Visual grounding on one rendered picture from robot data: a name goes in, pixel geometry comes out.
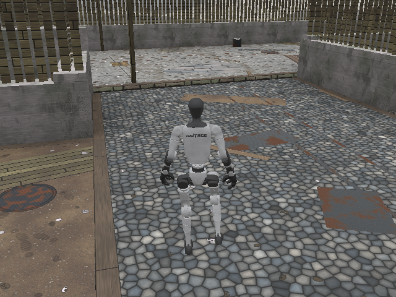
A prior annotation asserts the left robot shin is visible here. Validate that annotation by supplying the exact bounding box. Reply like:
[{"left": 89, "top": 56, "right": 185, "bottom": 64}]
[{"left": 181, "top": 207, "right": 191, "bottom": 246}]

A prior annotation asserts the left robot upper arm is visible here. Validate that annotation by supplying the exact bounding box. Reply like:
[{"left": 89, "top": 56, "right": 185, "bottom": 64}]
[{"left": 167, "top": 125, "right": 184, "bottom": 159}]

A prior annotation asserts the robot left forearm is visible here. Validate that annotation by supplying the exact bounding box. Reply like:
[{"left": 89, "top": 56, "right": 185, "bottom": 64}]
[{"left": 161, "top": 150, "right": 173, "bottom": 174}]

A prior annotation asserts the right robot hand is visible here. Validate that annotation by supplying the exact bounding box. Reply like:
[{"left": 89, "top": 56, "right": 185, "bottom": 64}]
[{"left": 222, "top": 175, "right": 237, "bottom": 189}]

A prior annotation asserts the robot right thigh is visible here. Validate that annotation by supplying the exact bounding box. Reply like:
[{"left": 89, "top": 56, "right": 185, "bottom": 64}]
[{"left": 206, "top": 171, "right": 220, "bottom": 205}]

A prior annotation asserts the right robot upper arm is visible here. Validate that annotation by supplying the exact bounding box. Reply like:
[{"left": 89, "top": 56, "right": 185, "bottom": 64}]
[{"left": 209, "top": 124, "right": 227, "bottom": 159}]

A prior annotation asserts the left robot hand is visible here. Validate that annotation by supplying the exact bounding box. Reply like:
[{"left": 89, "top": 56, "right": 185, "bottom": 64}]
[{"left": 160, "top": 173, "right": 174, "bottom": 186}]

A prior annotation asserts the robot right forearm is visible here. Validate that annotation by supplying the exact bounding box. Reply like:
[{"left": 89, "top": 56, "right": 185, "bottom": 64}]
[{"left": 222, "top": 149, "right": 235, "bottom": 176}]

